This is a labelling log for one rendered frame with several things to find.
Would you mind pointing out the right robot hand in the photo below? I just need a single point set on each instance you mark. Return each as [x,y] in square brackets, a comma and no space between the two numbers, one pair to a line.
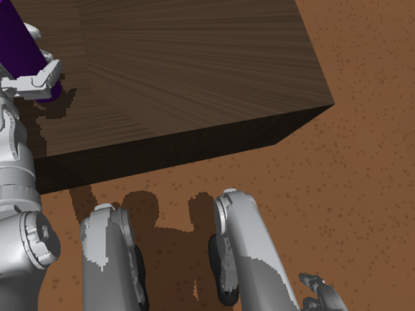
[328,298]

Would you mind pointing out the left robot arm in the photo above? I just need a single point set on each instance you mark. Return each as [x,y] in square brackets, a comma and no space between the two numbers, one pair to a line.
[28,244]

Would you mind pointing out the can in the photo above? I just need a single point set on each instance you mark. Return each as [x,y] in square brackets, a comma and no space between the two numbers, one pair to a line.
[19,53]

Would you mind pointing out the left robot foot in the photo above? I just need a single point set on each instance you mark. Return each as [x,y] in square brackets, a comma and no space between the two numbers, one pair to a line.
[144,305]

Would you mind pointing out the left robot hand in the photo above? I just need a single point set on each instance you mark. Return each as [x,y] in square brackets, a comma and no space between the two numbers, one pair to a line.
[31,87]

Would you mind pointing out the right robot foot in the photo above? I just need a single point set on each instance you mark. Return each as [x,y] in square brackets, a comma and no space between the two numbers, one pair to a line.
[226,298]

